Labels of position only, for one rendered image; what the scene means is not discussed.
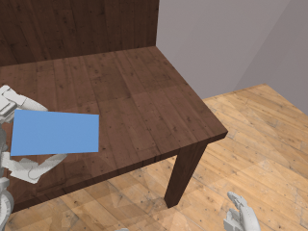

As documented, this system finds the right robot hand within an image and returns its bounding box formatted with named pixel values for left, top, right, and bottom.
left=223, top=191, right=262, bottom=231

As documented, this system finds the left robot forearm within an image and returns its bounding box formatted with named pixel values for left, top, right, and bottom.
left=0, top=177, right=14, bottom=231

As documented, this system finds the sponge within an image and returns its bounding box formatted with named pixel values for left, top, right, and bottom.
left=11, top=109, right=99, bottom=156

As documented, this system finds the left robot hand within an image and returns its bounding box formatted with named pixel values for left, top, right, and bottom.
left=0, top=85, right=68, bottom=184

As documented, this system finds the table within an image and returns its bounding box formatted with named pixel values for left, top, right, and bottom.
left=0, top=0, right=229, bottom=214

